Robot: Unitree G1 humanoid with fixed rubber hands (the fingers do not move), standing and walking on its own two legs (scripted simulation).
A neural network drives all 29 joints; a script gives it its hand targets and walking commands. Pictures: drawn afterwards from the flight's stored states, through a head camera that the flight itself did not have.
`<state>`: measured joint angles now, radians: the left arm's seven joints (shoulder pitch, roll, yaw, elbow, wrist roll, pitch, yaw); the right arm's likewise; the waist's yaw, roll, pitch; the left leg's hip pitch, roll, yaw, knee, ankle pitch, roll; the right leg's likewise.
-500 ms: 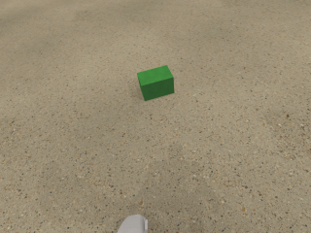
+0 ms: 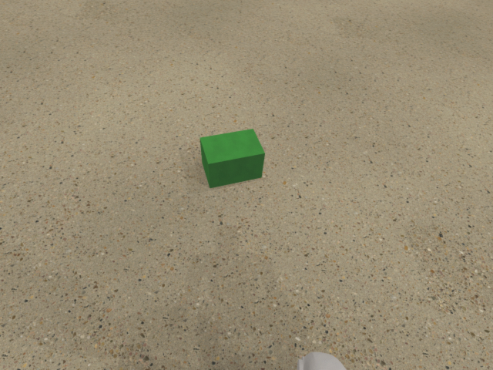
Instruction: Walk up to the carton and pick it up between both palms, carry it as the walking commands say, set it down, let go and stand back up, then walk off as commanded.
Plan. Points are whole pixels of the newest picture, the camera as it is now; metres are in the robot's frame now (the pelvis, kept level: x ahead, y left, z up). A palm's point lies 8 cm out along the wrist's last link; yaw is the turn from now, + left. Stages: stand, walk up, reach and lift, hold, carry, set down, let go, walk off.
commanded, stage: walk up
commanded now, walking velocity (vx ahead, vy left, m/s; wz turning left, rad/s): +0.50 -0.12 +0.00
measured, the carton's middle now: (231, 158) +1.18 +0.09 -0.69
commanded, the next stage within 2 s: none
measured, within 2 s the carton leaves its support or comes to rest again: neither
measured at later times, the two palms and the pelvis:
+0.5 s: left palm (167, 289) +0.28 +0.18 -0.13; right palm (411, 305) +0.27 -0.32 -0.16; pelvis +0.25 -0.08 -0.01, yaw +1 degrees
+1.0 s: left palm (149, 216) +0.47 +0.26 -0.16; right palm (348, 187) +0.56 -0.23 -0.12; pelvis +0.48 +0.01 -0.01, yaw -1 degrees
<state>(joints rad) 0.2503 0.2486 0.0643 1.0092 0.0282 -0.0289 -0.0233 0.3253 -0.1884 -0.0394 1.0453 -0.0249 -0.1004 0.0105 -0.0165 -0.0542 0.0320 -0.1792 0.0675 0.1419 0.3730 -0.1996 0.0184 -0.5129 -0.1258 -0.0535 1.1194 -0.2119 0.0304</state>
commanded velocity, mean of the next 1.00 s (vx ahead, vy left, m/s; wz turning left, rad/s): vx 0.47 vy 0.03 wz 0.01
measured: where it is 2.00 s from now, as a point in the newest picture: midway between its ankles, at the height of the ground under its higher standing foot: (253, 256)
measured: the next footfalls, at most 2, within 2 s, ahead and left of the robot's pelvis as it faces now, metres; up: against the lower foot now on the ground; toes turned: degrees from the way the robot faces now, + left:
right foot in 0.32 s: +0.34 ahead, -0.18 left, +0.00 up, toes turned -10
left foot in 0.86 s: +0.57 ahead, +0.12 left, +0.00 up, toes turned +9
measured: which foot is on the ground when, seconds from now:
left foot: down 0.00-0.34, up 0.36-0.84, down 0.86-1.00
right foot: up 0.00-0.30, down 0.32-0.88, up 0.90-1.00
